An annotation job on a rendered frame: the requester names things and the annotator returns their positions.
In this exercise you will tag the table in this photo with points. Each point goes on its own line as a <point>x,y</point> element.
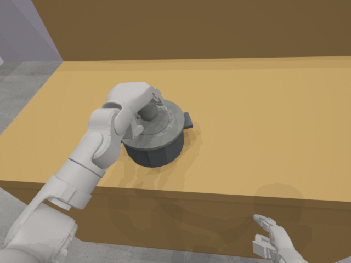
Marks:
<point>267,85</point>

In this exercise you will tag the left robot upper arm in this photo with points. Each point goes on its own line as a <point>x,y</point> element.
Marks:
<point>44,238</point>

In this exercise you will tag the lid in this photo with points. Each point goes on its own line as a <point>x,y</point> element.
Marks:
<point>159,132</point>

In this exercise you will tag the knob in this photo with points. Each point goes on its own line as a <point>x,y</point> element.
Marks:
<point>149,112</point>

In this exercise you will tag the robot right hand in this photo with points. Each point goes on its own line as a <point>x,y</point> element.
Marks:
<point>278,238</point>

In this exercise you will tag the pot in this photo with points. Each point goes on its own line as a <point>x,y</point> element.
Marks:
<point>161,156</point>

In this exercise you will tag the robot right forearm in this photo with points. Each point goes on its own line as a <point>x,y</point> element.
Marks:
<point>288,255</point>

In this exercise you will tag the robot left hand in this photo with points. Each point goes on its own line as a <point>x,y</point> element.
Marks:
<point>135,95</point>

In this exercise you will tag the robot left forearm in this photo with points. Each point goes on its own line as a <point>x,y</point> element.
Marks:
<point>98,149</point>

